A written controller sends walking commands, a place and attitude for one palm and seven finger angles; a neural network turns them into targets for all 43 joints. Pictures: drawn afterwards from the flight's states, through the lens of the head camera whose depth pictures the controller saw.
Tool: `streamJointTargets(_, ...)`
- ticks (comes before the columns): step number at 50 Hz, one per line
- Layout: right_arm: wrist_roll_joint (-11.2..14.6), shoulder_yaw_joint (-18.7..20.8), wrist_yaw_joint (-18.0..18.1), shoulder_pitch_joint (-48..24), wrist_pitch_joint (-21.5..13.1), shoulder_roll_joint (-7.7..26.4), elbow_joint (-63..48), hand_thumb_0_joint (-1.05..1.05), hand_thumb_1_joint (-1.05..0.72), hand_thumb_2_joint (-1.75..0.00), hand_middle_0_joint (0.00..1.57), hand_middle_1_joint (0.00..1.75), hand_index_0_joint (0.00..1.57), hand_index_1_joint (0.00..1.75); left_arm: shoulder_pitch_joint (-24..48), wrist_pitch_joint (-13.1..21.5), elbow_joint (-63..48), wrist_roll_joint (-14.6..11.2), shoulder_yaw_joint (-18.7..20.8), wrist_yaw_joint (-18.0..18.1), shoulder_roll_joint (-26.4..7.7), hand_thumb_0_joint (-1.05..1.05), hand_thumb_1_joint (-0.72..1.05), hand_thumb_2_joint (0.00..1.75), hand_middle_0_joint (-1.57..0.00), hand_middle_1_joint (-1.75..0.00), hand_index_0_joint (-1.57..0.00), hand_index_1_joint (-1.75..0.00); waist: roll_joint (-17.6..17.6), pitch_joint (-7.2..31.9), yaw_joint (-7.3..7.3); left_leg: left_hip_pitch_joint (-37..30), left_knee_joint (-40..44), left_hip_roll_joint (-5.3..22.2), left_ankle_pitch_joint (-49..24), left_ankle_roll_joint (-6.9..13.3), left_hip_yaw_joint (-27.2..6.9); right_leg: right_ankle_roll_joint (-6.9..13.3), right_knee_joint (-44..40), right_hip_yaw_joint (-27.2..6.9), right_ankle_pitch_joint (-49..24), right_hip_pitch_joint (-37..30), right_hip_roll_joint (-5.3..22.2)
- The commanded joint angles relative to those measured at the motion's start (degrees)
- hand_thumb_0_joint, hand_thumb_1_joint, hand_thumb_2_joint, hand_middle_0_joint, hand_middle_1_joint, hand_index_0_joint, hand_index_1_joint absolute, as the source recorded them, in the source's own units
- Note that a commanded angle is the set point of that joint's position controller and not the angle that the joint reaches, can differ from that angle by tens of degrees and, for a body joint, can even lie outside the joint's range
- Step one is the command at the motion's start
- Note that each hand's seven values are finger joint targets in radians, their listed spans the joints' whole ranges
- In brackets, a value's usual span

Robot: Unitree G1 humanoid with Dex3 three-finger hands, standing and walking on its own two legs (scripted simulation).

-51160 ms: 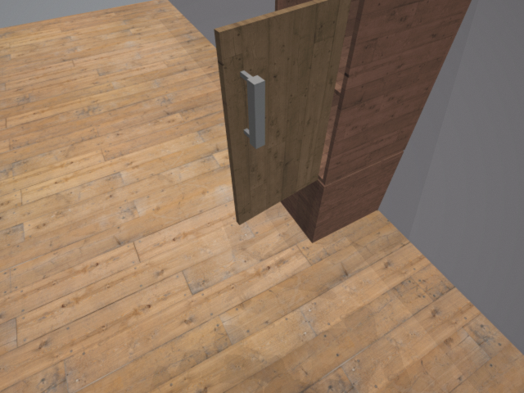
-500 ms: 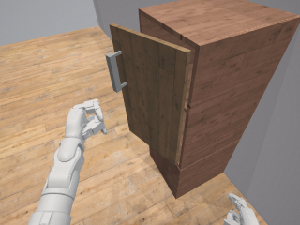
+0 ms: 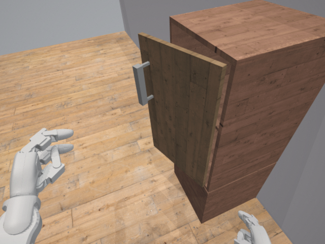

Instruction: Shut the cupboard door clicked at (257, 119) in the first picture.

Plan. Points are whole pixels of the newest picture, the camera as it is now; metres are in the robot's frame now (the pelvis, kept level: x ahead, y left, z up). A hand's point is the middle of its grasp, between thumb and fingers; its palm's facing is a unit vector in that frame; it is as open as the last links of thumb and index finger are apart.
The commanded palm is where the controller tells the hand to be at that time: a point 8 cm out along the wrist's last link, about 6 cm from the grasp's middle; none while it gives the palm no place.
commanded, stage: draw the hand back to the body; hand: left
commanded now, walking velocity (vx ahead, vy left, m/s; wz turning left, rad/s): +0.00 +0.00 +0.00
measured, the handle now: (145, 83) +0.63 +0.14 +0.07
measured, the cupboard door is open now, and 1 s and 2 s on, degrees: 20 20 20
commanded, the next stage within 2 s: step back with the hand held close in 0.52 s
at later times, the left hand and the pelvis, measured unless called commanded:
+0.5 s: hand (41, 177) +0.19 +0.26 +0.15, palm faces +0.47 -0.79 -0.39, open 7.4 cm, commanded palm +0.14 +0.29 +0.17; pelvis +0.00 -0.01 +0.00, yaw +0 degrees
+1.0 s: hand (28, 184) +0.17 +0.27 +0.15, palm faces +0.38 -0.77 -0.51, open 7.4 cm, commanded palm +0.12 +0.31 +0.17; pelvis -0.02 +0.01 +0.00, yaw +0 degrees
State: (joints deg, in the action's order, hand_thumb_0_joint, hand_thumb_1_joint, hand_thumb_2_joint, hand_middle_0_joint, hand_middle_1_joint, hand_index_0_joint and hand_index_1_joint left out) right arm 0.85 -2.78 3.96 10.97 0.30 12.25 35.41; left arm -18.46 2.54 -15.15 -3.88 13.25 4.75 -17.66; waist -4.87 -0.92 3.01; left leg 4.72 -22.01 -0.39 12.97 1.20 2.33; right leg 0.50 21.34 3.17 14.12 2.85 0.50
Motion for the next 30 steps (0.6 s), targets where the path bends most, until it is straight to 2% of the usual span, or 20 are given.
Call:
streamJointTargets(1, -0.27, 3.11, 0.31, -8.50, -3.97, 5.90, -9.83, 0.00, -0.90, -0.90, 0.20, 0.30, 0.20, 0.30, 3.73, 4.31, -15.44, -0.21, 9.88, 1.46, -11.81, 0.00, 0.90, 0.90, -0.36, -0.48, -0.36, -0.48, 1.54, 6.39, 0.39, -1.73, 1.85, 0.69, -14.85, 0.12, -1.76, 0.30, -1.91, -0.66, -14.06, 1.03, -0.31)
streamJointTargets(2, -0.35, 3.27, 0.35, -8.49, -4.30, 6.15, -9.58, 0.00, -0.90, -0.90, 0.20, 0.30, 0.20, 0.30, 1.77, 4.38, -15.50, -0.14, 11.59, 1.59, -13.02, 0.00, 0.90, 0.90, -0.34, -0.45, -0.34, -0.45, 1.34, 5.80, 0.67, -1.34, 1.88, 0.75, -14.98, 0.11, -1.75, 0.27, -2.28, -0.64, -13.96, 0.99, -0.38)
streamJointTargets(3, -0.16, 3.25, 0.32, -8.40, -4.47, 5.77, -9.73, 0.00, -0.90, -0.90, 0.20, 0.30, 0.20, 0.30, 0.59, 4.42, -16.12, -0.38, 11.05, 1.59, -11.90, 0.00, 0.90, 0.90, -0.31, -0.42, -0.31, -0.42, 1.14, 5.38, 0.43, -0.97, 1.85, 0.82, -14.74, 0.10, -1.80, 0.25, -1.86, -0.63, -13.54, 1.00, -0.08)
streamJointTargets(4, -0.15, 3.38, 0.32, -8.22, -4.66, 5.89, -9.61, 0.00, -0.90, -0.90, 0.20, 0.30, 0.20, 0.30, -0.54, 4.54, -16.39, -0.36, 12.16, 1.69, -12.45, 0.00, 0.90, 0.90, -0.28, -0.39, -0.28, -0.39, 1.90, 4.83, 0.56, -0.83, 1.81, 0.87, -14.71, 0.07, -1.73, 0.19, -1.97, -0.38, -13.37, 1.48, -0.27)
streamJointTargets(5, -0.10, 3.63, 0.29, -8.13, -4.92, 5.99, -9.70, 0.00, -0.90, -0.90, 0.20, 0.30, 0.20, 0.30, -1.50, 4.77, -17.63, -0.44, 12.95, 1.85, -12.94, 0.00, 0.90, 0.90, -0.25, -0.36, -0.25, -0.36, 1.13, 5.63, 0.60, -0.95, 1.76, 0.91, -14.40, 0.02, -1.85, 0.23, -1.83, -0.56, -12.85, 1.19, -0.22)
streamJointTargets(7, -0.12, 3.88, 0.45, -7.96, -5.61, 6.25, -9.45, 0.00, -0.90, -0.90, 0.20, 0.30, 0.20, 0.30, -4.74, 5.07, -17.91, -0.41, 16.26, 2.19, -15.33, 0.00, 0.90, 0.90, -0.20, -0.30, -0.20, -0.30, 1.12, 5.48, 1.16, -0.73, 1.39, 0.82, -15.16, 0.22, -1.62, 0.15, -2.23, -0.64, -13.85, 1.12, -0.28)
streamJointTargets(8, -0.07, 3.69, 0.37, -7.98, -5.80, 5.78, -9.31, 0.00, -0.90, -0.90, 0.20, 0.30, 0.20, 0.30, -3.54, 5.18, -18.28, -0.26, 12.54, 1.93, -11.76, 0.00, 0.90, 0.90, -0.20, -0.30, -0.20, -0.30, 0.69, 4.44, 0.30, -0.72, 1.45, 0.80, -14.73, 0.20, -1.42, 0.07, -1.77, -0.52, -13.35, 2.01, 0.04)
streamJointTargets(10, -0.12, 3.89, 0.45, -7.47, -6.25, 6.37, -8.81, 0.00, -0.90, -0.90, 0.20, 0.30, 0.20, 0.30, -1.31, 4.91, -17.25, -0.02, 11.06, 2.09, -10.83, 0.00, 0.90, 0.90, -0.20, -0.30, -0.20, -0.30, 1.06, 2.60, -0.28, -0.79, 1.66, 0.90, -13.17, 0.29, -1.55, -0.05, -2.30, -0.45, -11.66, 3.96, -0.11)
streamJointTargets(12, -0.23, 4.05, 0.80, -7.34, -6.78, 6.83, -8.34, 0.00, -0.90, -0.90, 0.20, 0.30, 0.20, 0.30, 0.17, 4.79, -16.03, 0.28, 11.34, 2.30, -11.57, 0.00, 0.90, 0.90, -0.20, -0.30, -0.20, -0.30, 2.53, 1.73, -0.35, -1.16, 1.95, 0.75, -11.22, 0.58, -1.57, -0.13, -3.20, -0.54, -9.93, 5.05, -0.23)
streamJointTargets(15, -0.33, 4.00, 1.06, -7.49, -6.84, 6.50, -8.48, 0.00, -0.90, -0.90, 0.20, 0.30, 0.20, 0.30, -0.14, 4.92, -15.38, 0.10, 11.69, 2.51, -11.73, 0.00, 0.90, 0.90, -0.20, -0.30, -0.20, -0.30, 4.35, 2.96, 0.14, -0.86, 1.93, 0.53, -10.66, 0.90, -1.60, -0.11, -2.78, -0.74, -9.61, 3.73, 0.00)
streamJointTargets(17, -0.42, 4.00, 1.13, -7.65, -7.03, 6.65, -8.28, 0.00, -0.90, -0.90, 0.20, 0.30, 0.20, 0.30, -0.09, 5.19, -16.66, 0.25, 13.28, 2.53, -13.52, 0.00, 0.90, 0.90, -0.20, -0.30, -0.20, -0.30, 2.03, 4.55, 0.58, -1.55, 1.59, 0.34, -11.64, 0.91, -1.40, -0.01, -2.95, -1.06, -10.73, 2.84, 0.10)
streamJointTargets(18, -0.33, 3.77, 1.02, -7.86, -7.11, 6.09, -8.55, 0.00, -0.90, -0.90, 0.20, 0.30, 0.20, 0.30, 0.11, 5.36, -17.92, 0.22, 12.03, 2.51, -12.18, 0.00, 0.90, 0.90, -0.20, -0.30, -0.20, -0.30, 0.53, 5.11, 0.48, -1.46, 1.67, 0.33, -12.37, 0.73, -1.58, 0.15, -2.32, -1.01, -11.29, 1.92, 0.32)
streamJointTargets(20, -0.44, 3.62, 0.94, -8.08, -7.16, 5.98, -8.55, 0.00, -0.90, -0.90, 0.20, 0.30, 0.20, 0.30, -0.56, 5.24, -18.09, 0.15, 12.83, 2.60, -12.87, 0.00, 0.90, 0.90, -0.20, -0.30, -0.20, -0.30, -0.81, 4.48, 0.79, -1.23, 1.67, 0.33, -12.48, 0.50, -1.51, 0.23, -2.53, -1.07, -11.43, 1.95, 0.18)
streamJointTargets(22, -0.49, 3.58, 0.95, -8.24, -7.34, 6.15, -8.31, 0.00, -0.90, -0.90, 0.20, 0.30, 0.20, 0.30, -1.11, 5.22, -17.81, 0.24, 14.14, 2.55, -14.04, 0.00, 0.90, 0.90, -0.20, -0.30, -0.20, -0.30, -0.27, 4.02, 1.06, -0.95, 1.81, 0.41, -12.49, 0.42, -1.60, 0.21, -3.04, -1.02, -11.32, 1.95, 0.00)
streamJointTargets(23, -0.46, 3.50, 0.94, -8.20, -7.34, 5.63, -8.63, 0.00, -0.90, -0.90, 0.20, 0.30, 0.20, 0.30, -1.18, 5.32, -18.20, 0.03, 13.19, 2.47, -12.86, 0.00, 0.90, 0.90, -0.20, -0.30, -0.20, -0.30, 0.35, 4.05, 0.81, -0.95, 1.80, 0.44, -12.66, 0.43, -1.50, 0.15, -2.68, -0.94, -11.67, 1.79, 0.19)
streamJointTargets(25, -0.57, 3.42, 0.78, -8.14, -7.22, 5.65, -8.61, 0.00, -0.90, -0.90, 0.20, 0.30, 0.20, 0.30, -2.10, 5.11, -17.09, -0.15, 13.59, 2.37, -12.87, 0.00, 0.90, 0.90, -0.20, -0.30, -0.20, -0.30, 0.30, 2.90, 0.95, -0.41, 1.96, 0.52, -12.49, 0.32, -1.51, 0.17, -2.82, -0.93, -11.69, 2.16, 0.04)
streamJointTargets(30, -0.51, 3.79, 0.67, -7.89, -6.99, 5.81, -8.67, 0.00, -0.90, -0.90, 0.20, 0.30, 0.20, 0.30, -2.87, 5.15, -16.42, -0.31, 13.50, 2.03, -12.41, 0.00, 0.90, 0.90, -0.20, -0.30, -0.20, -0.30, 2.26, 3.43, 0.80, -0.76, 1.83, 0.70, -12.52, 0.56, -1.11, -0.07, -2.98, -1.07, -11.96, 2.30, 0.05)
